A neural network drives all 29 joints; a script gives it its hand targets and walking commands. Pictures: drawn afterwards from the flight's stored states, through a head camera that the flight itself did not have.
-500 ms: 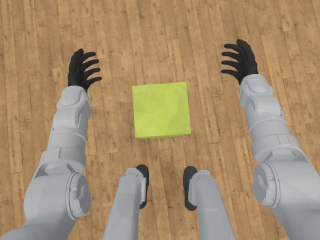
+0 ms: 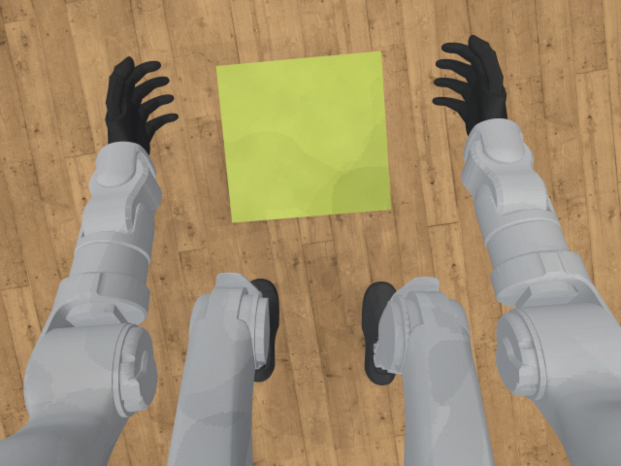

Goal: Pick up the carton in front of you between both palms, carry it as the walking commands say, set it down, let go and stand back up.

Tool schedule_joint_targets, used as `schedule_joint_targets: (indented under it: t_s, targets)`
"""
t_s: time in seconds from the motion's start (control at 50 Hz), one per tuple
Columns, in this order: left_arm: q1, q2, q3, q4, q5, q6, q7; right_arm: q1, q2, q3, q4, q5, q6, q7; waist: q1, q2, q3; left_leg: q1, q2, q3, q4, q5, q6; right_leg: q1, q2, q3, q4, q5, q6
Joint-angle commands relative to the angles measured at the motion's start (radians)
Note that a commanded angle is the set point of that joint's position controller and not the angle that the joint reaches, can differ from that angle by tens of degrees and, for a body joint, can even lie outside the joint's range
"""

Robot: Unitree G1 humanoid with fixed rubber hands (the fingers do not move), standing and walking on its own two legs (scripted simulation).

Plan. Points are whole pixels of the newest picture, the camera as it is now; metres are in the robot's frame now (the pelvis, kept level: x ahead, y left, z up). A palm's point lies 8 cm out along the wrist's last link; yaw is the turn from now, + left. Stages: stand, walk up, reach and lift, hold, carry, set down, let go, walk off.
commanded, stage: reach and lift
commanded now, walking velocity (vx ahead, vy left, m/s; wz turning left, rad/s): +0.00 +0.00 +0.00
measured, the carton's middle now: (306, 151) +0.48 +0.03 -0.35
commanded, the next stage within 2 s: none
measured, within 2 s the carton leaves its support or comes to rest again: leaves its support in 1.22 s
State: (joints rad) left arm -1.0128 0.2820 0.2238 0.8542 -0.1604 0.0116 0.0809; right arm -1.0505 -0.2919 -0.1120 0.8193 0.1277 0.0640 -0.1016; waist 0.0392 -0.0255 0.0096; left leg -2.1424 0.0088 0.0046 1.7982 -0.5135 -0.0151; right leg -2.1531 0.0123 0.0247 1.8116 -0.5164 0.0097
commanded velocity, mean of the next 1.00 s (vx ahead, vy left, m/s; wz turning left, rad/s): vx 0.00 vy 0.00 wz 0.00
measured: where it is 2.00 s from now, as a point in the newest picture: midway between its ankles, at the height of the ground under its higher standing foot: (320, 348)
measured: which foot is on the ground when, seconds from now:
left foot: down 0.00-1.00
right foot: down 0.00-1.00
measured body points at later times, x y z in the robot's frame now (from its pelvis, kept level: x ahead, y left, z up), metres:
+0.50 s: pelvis -0.03 +0.00 -0.11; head +0.34 +0.01 +0.14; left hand +0.49 +0.23 -0.30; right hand +0.53 -0.16 -0.29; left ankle +0.10 +0.12 -0.44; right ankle +0.09 -0.12 -0.44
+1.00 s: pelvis -0.02 +0.01 -0.09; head +0.35 +0.02 +0.16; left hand +0.50 +0.19 -0.29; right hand +0.52 -0.12 -0.29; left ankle +0.10 +0.12 -0.44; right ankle +0.09 -0.12 -0.44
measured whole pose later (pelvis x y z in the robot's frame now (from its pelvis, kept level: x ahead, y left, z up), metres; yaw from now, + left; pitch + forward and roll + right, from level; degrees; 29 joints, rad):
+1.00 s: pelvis -0.02 +0.01 -0.09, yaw +0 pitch +40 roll +0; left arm -1.39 0.28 0.04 1.17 -0.27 -0.04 0.17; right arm -1.42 -0.29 0.01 1.19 0.23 -0.04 -0.17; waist 0.05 -0.02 0.30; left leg -2.31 -0.01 0.00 2.12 -0.51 -0.01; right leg -2.30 0.00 0.02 2.12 -0.53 0.02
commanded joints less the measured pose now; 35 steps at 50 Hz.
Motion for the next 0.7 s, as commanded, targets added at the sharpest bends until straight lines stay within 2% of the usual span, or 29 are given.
schedule_joint_targets:
  t_s: [0.0, 0.02, 0.06, 0.08, 0.1, 0.12, 0.14, 0.16, 0.18, 0.22, 0.24, 0.26, 0.28, 0.3, 0.32, 0.34, 0.36, 0.38, 0.4, 0.44, 0.48, 0.52, 0.56, 0.58, 0.6, 0.62, 0.64, 0.66, 0.68]
  targets:
    - [-0.187, 0.101, -0.001, -0.033, -0.028, 0.002, 0.007, -0.253, -0.097, 0.009, -0.001, 0.011, 0.002, -0.009, 0.074, -0.009, -1.041, 0.494, -0.046, 0.067, -0.109, 0.27, -0.037, 0.627, 0.054, -0.038, -0.06, 0.228, 0.025]
    - [-0.184, 0.107, -0.007, 0.026, -0.011, -0.004, 0.011, -0.285, -0.073, 0.027, -0.009, 0.029, -0.007, -0.003, 0.088, -0.021, -0.952, 0.453, -0.034, 0.048, -0.076, 0.225, -0.03, 0.521, 0.045, -0.033, -0.037, 0.177, 0.023]
    - [-0.238, 0.144, -0.034, 0.049, -0.034, -0.009, -0.007, -0.304, -0.071, 0.05, 0.022, 0.058, -0.018, -0.017, 0.046, -0.021, -0.938, 0.394, -0.031, 0.064, -0.045, 0.159, -0.029, 0.54, 0.031, -0.034, -0.028, 0.16, 0.029]
    - [-0.343, 0.168, 0.007, -0.006, -0.035, -0.021, 0.002, -0.346, -0.128, -0.016, 0.072, -0.002, -0.031, -0.021, -0.014, -0.039, -0.994, 0.409, -0.024, 0.039, -0.008, 0.2, -0.044, 0.553, 0.035, -0.027, -0.002, 0.201, 0.03]
    - [-0.274, 0.116, 0.011, 0.001, -0.034, -0.025, 0.01, -0.347, -0.113, 0.011, 0.046, 0.002, -0.036, -0.024, 0.079, -0.07, -1.013, 0.412, -0.034, 0.036, 0.001, 0.271, -0.039, 0.555, 0.033, -0.011, 0.042, 0.251, 0.029]
    - [-0.294, 0.112, -0.034, 0.066, -0.076, -0.023, 0.005, -0.342, -0.114, 0.009, 0.072, -0.008, -0.042, -0.025, -0.024, -0.102, -0.974, 0.416, -0.02, 0.023, 0.033, 0.234, -0.036, 0.574, 0.024, -0.038, 0.039, 0.235, 0.032]
    - [-0.341, 0.165, -0.043, 0.072, -0.061, -0.022, 0.013, -0.365, -0.112, 0.028, 0.103, 0.015, -0.037, -0.035, 0.018, -0.045, -0.974, 0.421, -0.025, 0.024, 0.024, 0.217, -0.033, 0.554, 0.03, -0.006, 0.052, 0.227, 0.028]
    - [-0.355, 0.135, -0.04, 0.115, -0.059, -0.026, 0.016, -0.363, -0.107, 0.039, 0.138, 0.034, -0.043, -0.029, -0.015, -0.015, -0.936, 0.41, -0.008, 0.036, 0.063, 0.194, -0.032, 0.569, 0.027, -0.022, 0.043, 0.221, 0.026]
    - [-0.409, 0.159, -0.026, 0.08, -0.056, -0.034, 0.021, -0.431, -0.164, 0.022, 0.101, 0.043, -0.052, -0.029, 0.037, 0.023, -0.979, 0.451, -0.015, 0.044, 0.065, 0.197, -0.036, 0.526, 0.023, -0.02, 0.066, 0.195, 0.027]
    - [-0.412, 0.143, -0.064, 0.062, -0.057, -0.045, 0.03, -0.456, -0.15, 0.019, 0.12, 0.023, -0.057, -0.023, 0.047, 0.025, -0.881, 0.388, -0.026, 0.017, 0.082, 0.19, -0.038, 0.45, 0.015, -0.02, 0.106, 0.155, 0.008]
    - [-0.408, 0.194, -0.058, 0.169, -0.049, -0.051, 0.035, -0.522, -0.114, 0.096, 0.132, 0.099, -0.06, -0.021, 0.054, -0.055, -0.948, 0.409, 0.004, 0.024, 0.106, 0.202, -0.028, 0.519, 0.019, -0.002, 0.121, 0.191, 0.018]
    - [-0.51, 0.173, -0.082, 0.107, -0.089, -0.048, 0.031, -0.533, -0.119, 0.1, 0.154, 0.088, -0.059, -0.018, 0.028, -0.024, -0.911, 0.379, -0.014, 0.041, 0.105, 0.189, -0.032, 0.549, 0.006, -0.002, 0.134, 0.19, 0.019]
    - [-0.45, 0.194, -0.054, 0.161, -0.073, -0.048, 0.035, -0.535, -0.175, 0.053, 0.182, 0.054, -0.049, -0.03, 0.092, -0.019, -0.888, 0.369, -0.013, 0.026, 0.118, 0.191, -0.034, 0.513, 0.01, 0.009, 0.162, 0.192, 0.022]
    - [-0.435, 0.183, -0.056, 0.144, -0.115, -0.047, 0.039, -0.502, -0.158, 0.102, 0.149, 0.084, -0.063, -0.03, 0.042, -0.083, -0.947, 0.413, -0.019, 0.022, 0.135, 0.212, -0.029, 0.538, 0.013, -0.033, 0.163, 0.195, 0.037]
    - [-0.473, 0.2, -0.104, 0.136, -0.082, -0.051, 0.04, -0.526, -0.142, 0.097, 0.125, 0.108, -0.072, -0.024, 0.059, 0.003, -0.94, 0.434, -0.006, 0.029, 0.15, 0.208, -0.027, 0.51, 0.017, -0.016, 0.179, 0.201, 0.031]
    - [-0.517, 0.232, -0.104, 0.138, -0.106, -0.051, 0.043, -0.57, -0.171, 0.089, 0.135, 0.109, -0.072, -0.033, 0.036, -0.047, -0.971, 0.421, -0.009, 0.013, 0.144, 0.234, -0.024, 0.551, 0.016, -0.031, 0.2, 0.238, 0.031]
    - [-0.447, 0.153, -0.113, 0.125, -0.131, -0.05, 0.043, -0.534, -0.219, 0.105, 0.177, 0.123, -0.076, -0.033, 0.033, -0.012, -0.967, 0.384, -0.006, 0.044, 0.177, 0.207, -0.045, 0.574, 0.0, -0.008, 0.211, 0.221, 0.02]
    - [-0.511, 0.145, -0.163, 0.126, -0.16, -0.059, 0.04, -0.558, -0.15, 0.145, 0.137, 0.159, -0.078, -0.024, 0.089, 0.026, -0.98, 0.492, -0.008, 0.034, 0.175, 0.243, -0.031, 0.546, 0.012, -0.014, 0.2, 0.232, 0.022]
    - [-0.425, 0.134, -0.132, 0.236, -0.157, -0.058, 0.042, -0.477, -0.129, 0.214, 0.274, 0.183, -0.069, -0.016, 0.075, -0.015, -0.921, 0.437, -0.008, 0.076, 0.192, 0.23, -0.039, 0.589, 0.01, 0.007, 0.196, 0.244, 0.014]
    - [-0.47, 0.179, -0.14, 0.174, -0.153, -0.058, 0.043, -0.519, -0.121, 0.147, 0.166, 0.156, -0.083, -0.019, 0.03, -0.076, -0.94, 0.436, -0.018, -0.012, 0.174, 0.288, -0.017, 0.545, 0.018, -0.022, 0.227, 0.27, 0.032]
    - [-0.485, 0.18, -0.14, 0.206, -0.122, -0.056, 0.045, -0.529, -0.187, 0.113, 0.235, 0.153, -0.078, -0.022, 0.041, 0.07, -0.915, 0.47, -0.012, 0.03, 0.201, 0.255, -0.037, 0.479, 0.031, -0.007, 0.226, 0.234, 0.01]
    - [-0.526, 0.142, -0.196, 0.078, -0.172, -0.053, 0.042, -0.501, -0.181, 0.08, 0.201, 0.094, -0.081, -0.028, -0.034, 0.026, -0.92, 0.481, -0.029, 0.005, 0.2, 0.283, -0.043, 0.435, 0.007, -0.015, 0.222, 0.222, 0.01]
    - [-0.488, 0.17, -0.158, 0.169, -0.177, -0.048, 0.043, -0.524, -0.151, 0.117, 0.168, 0.135, -0.083, -0.03, 0.012, -0.045, -0.891, 0.451, -0.03, 0.019, 0.196, 0.256, -0.033, 0.444, 0.007, -0.026, 0.213, 0.208, 0.024]
    - [-0.512, 0.155, -0.184, 0.213, -0.185, -0.044, 0.039, -0.503, -0.122, 0.172, 0.261, 0.176, -0.079, -0.026, 0.008, -0.041, -0.913, 0.502, -0.024, 0.02, 0.199, 0.237, -0.031, 0.532, 0.014, -0.03, 0.205, 0.202, 0.023]
    - [-0.513, 0.14, -0.161, 0.182, -0.143, -0.047, 0.04, -0.504, -0.099, 0.125, 0.237, 0.162, -0.075, -0.017, 0.055, 0.033, -0.85, 0.466, -0.024, 0.014, 0.196, 0.256, -0.025, 0.441, 0.017, -0.022, 0.212, 0.213, 0.012]
    - [-0.464, 0.138, -0.134, 0.192, -0.114, -0.048, 0.048, -0.497, -0.107, 0.119, 0.25, 0.124, -0.08, -0.012, 0.047, -0.011, -0.84, 0.419, -0.041, 0.015, 0.154, 0.257, -0.039, 0.426, 0.025, -0.022, 0.218, 0.186, 0.017]
    - [-0.481, 0.1, -0.143, 0.155, -0.117, -0.053, 0.038, -0.509, -0.134, 0.096, 0.244, 0.093, -0.079, -0.012, 0.053, 0.022, -0.816, 0.41, -0.041, 0.011, 0.148, 0.245, -0.03, 0.383, 0.026, -0.024, 0.212, 0.177, 0.007]
    - [-0.482, 0.071, -0.197, 0.203, -0.108, -0.052, 0.05, -0.506, -0.073, 0.108, 0.252, 0.13, -0.094, -0.009, 0.008, 0.036, -0.829, 0.467, -0.047, 0.009, 0.136, 0.253, -0.042, 0.397, 0.044, -0.048, 0.208, 0.202, 0.006]
    - [-0.506, 0.11, -0.131, 0.194, -0.126, -0.055, 0.05, -0.581, -0.157, 0.082, 0.231, 0.121, -0.089, -0.011, 0.037, 0.011, -0.834, 0.482, -0.035, 0.014, 0.149, 0.262, -0.037, 0.368, 0.023, -0.037, 0.193, 0.183, 0.021]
